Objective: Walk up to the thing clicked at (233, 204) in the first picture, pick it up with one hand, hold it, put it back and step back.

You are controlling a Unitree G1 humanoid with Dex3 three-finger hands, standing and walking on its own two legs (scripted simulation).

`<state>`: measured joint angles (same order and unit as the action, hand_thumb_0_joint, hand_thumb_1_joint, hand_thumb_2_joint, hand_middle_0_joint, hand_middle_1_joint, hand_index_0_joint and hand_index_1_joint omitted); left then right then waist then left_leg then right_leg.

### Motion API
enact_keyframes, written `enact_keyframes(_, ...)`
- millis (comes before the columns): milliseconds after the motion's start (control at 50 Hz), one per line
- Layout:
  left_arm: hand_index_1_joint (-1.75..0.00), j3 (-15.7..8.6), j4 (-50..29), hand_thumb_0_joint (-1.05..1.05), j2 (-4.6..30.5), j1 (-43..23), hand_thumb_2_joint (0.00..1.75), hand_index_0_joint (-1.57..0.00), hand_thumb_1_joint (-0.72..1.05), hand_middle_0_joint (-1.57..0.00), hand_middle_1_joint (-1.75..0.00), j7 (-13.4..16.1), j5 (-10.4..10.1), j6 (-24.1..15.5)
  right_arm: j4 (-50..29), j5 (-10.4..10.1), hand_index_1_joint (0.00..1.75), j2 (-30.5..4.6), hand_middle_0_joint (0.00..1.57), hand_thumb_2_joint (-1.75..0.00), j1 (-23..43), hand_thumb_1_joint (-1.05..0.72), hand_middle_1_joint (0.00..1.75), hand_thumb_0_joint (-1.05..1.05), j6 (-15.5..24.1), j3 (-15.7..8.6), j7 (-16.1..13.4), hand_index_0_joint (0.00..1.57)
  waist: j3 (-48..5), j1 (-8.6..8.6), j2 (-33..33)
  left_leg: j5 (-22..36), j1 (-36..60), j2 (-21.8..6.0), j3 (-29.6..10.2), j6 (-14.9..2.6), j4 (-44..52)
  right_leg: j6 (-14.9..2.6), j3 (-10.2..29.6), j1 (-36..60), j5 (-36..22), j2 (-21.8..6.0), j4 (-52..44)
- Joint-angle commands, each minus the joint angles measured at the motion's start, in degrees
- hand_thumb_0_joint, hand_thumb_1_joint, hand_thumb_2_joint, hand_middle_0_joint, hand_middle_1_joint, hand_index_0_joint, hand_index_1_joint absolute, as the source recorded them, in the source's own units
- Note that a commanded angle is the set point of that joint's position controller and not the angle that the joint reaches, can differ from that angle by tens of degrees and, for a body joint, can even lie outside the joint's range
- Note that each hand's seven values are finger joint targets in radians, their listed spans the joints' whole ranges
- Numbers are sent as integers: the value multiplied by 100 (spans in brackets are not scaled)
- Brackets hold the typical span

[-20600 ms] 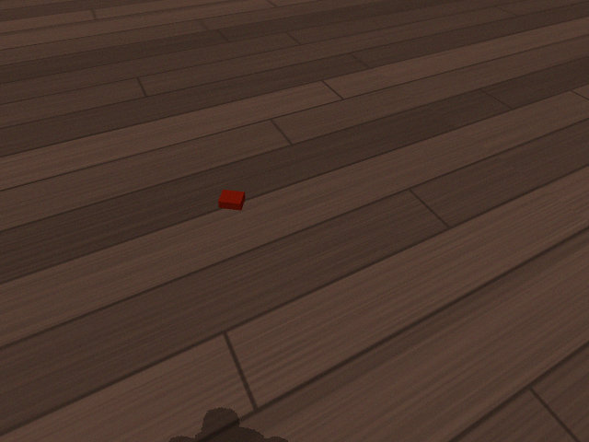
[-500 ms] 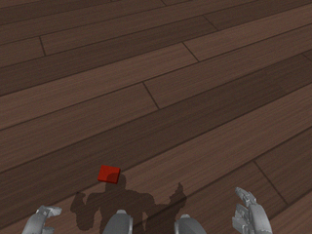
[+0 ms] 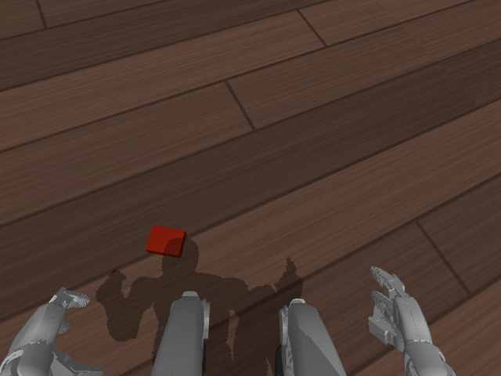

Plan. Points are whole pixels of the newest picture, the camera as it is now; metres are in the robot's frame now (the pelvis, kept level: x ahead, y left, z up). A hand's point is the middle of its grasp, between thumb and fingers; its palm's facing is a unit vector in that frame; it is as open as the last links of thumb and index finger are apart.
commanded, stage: rise first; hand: left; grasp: from above
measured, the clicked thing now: (166, 241) +0.46 +0.24 -0.58
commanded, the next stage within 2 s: approach in 1.60 s
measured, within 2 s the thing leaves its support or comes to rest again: neither
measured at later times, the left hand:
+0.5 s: hand (116, 276) +0.31 +0.30 -0.32, palm faces -0.52 -0.28 -0.81, open 13.7 cm
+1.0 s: hand (128, 258) +0.37 +0.30 -0.41, palm faces -0.49 -0.07 -0.87, open 14.2 cm
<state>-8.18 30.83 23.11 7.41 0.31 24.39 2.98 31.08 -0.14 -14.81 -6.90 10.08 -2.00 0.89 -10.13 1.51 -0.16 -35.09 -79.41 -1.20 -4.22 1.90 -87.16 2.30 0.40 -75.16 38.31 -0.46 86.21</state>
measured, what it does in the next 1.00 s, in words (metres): lowers itself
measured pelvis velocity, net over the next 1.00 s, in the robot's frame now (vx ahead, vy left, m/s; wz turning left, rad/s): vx -0.06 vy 0.01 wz -0.13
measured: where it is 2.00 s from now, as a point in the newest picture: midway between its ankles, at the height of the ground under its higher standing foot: outside the picture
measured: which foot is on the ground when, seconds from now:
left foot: down 0.00-1.00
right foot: down 0.00-1.00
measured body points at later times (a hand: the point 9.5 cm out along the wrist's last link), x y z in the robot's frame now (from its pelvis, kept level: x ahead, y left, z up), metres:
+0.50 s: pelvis -0.07 +0.00 -0.20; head +0.14 +0.02 +0.20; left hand +0.33 +0.31 -0.28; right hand +0.04 -0.28 -0.33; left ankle +0.04 +0.13 -0.57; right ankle +0.02 -0.14 -0.57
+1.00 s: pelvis -0.06 +0.01 -0.26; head +0.16 +0.06 +0.13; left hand +0.39 +0.31 -0.36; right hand +0.01 -0.28 -0.37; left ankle +0.04 +0.13 -0.57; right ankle +0.02 -0.14 -0.56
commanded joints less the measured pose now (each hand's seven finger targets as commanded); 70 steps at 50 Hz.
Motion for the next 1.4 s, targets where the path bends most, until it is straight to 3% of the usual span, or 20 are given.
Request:
enact_keyframes(0,-91,-183,-586,0,1179,-911,94,-20,-52,-23,-89,95,571,-963,-363,36,30,-976,20,-92,-53,-95,30,0,262,-455,8,20,-2371,72,-754,1543,1303,46,76,-205,163,-340,-250,-480,-1502,169,107)
enact_keyframes(40,-91,-538,-527,0,1710,-1217,94,-21,-52,-24,-88,158,792,-1216,-260,35,30,-1066,20,-92,-43,-96,30,0,226,-468,36,20,-2695,-45,-910,1727,1164,35,77,-199,-166,-351,-252,-829,-1573,183,441)
enact_keyframes(120,-94,-628,63,0,1940,-1679,96,-18,-53,-20,-92,383,1293,-1402,-75,37,30,-1107,20,-92,-96,-95,30,0,70,-504,80,20,-2953,-69,-652,1673,551,49,196,-259,-776,-326,-302,-1064,-1612,231,770)
enact_keyframes(180,-96,-824,246,0,2395,-2486,96,-18,-52,-19,-94,471,1543,-1449,57,40,30,-1150,20,-92,-209,-95,30,0,-57,-540,109,20,-3263,-132,-571,1524,134,50,273,-295,-1168,-306,-301,-1186,-1518,248,948)
enact_keyframes(240,-95,-693,722,0,2538,-3239,95,-19,-51,-20,-94,388,1830,-1566,231,73,30,-1157,20,-92,-308,-95,30,0,-158,-547,147,20,-3321,-24,-223,1044,-545,51,300,-361,-1616,-298,-337,-1369,-1205,290,1169)
enact_keyframes(320,-94,-733,1035,0,3032,-4076,94,-20,-49,-20,-93,302,2258,-1840,406,135,30,-1219,20,-92,-411,-95,30,0,-270,-534,146,20,-3398,-41,-253,436,-1060,32,329,-354,-1970,-314,-383,-1684,-667,316,1489)
enact_keyframes(340,-94,-643,1098,0,2948,-4171,95,-20,-52,-22,-93,284,2340,-1919,449,148,30,-1207,20,-92,-453,-97,30,0,-301,-520,152,20,-3411,-29,-325,426,-1056,30,334,-341,-2012,-327,-401,-1754,-656,327,1564)
enact_keyframes(420,-93,-582,1543,0,3148,-4668,96,-17,-50,-18,-92,331,2663,-2254,557,201,30,-1253,20,-91,-526,-94,30,0,-414,-448,200,20,-3104,55,-501,-37,-1520,41,265,-340,-2238,-364,-541,-2292,-236,373,1932)
enact_keyframes(440,-93,-683,1694,0,3294,-4631,97,-16,-51,-17,-91,362,2733,-2332,576,218,30,-1264,20,-91,-533,-93,30,0,-450,-432,213,20,-3073,8,-431,-74,-1577,45,241,-343,-2290,-372,-575,-2386,-173,387,2003)
enact_keyframes(520,-94,-799,1945,0,3669,-5116,102,-9,-50,-11,-92,597,3072,-2702,639,309,30,-1333,20,-90,-525,-88,30,0,-580,-335,285,20,-2851,2,-812,-428,-1769,49,92,-314,-2409,-401,-715,-2960,94,406,2449)
enact_keyframes(540,-95,-697,2041,0,3597,-5230,105,-6,-53,-8,-94,661,3203,-2770,662,331,30,-1341,20,-89,-534,-87,30,0,-605,-323,305,20,-2839,74,-887,-463,-1769,51,69,-309,-2468,-412,-747,-3114,94,418,2539)
enact_keyframes(640,-94,-776,2430,0,3900,-5648,109,-4,-55,-6,-91,1155,3678,-2973,821,474,30,-1388,20,-89,-606,-86,30,0,-745,-212,371,20,-2856,185,-1072,-195,-1836,109,148,-289,-2876,-423,-801,-3361,-50,410,2749)
enact_keyframes(700,-94,-682,2639,0,3929,-5925,107,-4,-55,-6,-92,1386,3956,-2966,896,557,30,-1431,20,-89,-682,-87,30,0,-830,-180,407,20,-2960,300,-1134,-24,-1883,141,173,-292,-3079,-424,-852,-3455,-191,423,2857)
enact_keyframes(800,-93,-585,2944,0,3966,-6143,105,-4,-54,-6,-92,1623,4255,-2825,981,663,30,-1442,20,-90,-718,-89,30,0,-969,-173,449,20,-2997,390,-1224,217,-1821,146,157,-296,-3262,-411,-910,-3527,-417,432,3006)
enact_keyframes(940,-92,-393,3213,0,3988,-6380,103,-4,-53,-6,-92,1660,4510,-2792,1045,755,30,-1457,20,-90,-715,-89,30,0,-1101,-157,509,20,-2966,533,-1405,356,-1852,137,67,-285,-3461,-414,-974,-3727,-599,455,3259)
enact_keyframes(1080,-91,-465,3461,0,4181,-6411,102,-6,-53,-8,-90,1752,4763,-2993,1118,843,30,-1337,20,-90,-695,-90,30,0,-1248,61,571,20,-2900,605,-1465,736,-1906,116,20,-301,-3682,-403,-1001,-3656,-914,503,3436)
enact_keyframes(1240,-91,-463,3579,0,4337,-6686,101,-7,-51,-8,-90,2055,5049,-3259,1130,939,30,-1380,20,-90,-524,-89,30,0,-1290,134,595,20,-2791,702,-1587,660,-2021,94,-18,-295,-3881,-391,-1000,-3888,-846,542,3583)
enact_keyframes(1260,-92,-559,3681,0,4478,-6641,101,-6,-51,-8,-91,2115,5097,-3256,1135,944,30,-1466,20,-90,-490,-89,30,0,-1296,95,585,20,-2737,667,-1579,524,-2114,112,-20,-292,-3853,-404,-999,-3937,-709,547,3598)
enact_keyframes(1300,-93,-474,3799,0,4365,-6730,100,-7,-50,-7,-93,2188,5160,-3263,1147,966,30,-1456,20,-90,-442,-89,30,0,-1284,95,592,20,-2665,726,-1605,318,-2109,85,-60,-263,-3814,-414,-1069,-4157,-531,566,3647)
enact_keyframes(1380,-94,-481,3935,0,4526,-6867,100,-7,-51,-7,-94,2369,5358,-3267,1158,1006,30,-1480,20,-90,-423,-89,30,0,-1274,110,575,20,-2751,740,-1666,182,-2235,116,-38,-270,-3899,-410,-1066,-4178,-456,581,3677)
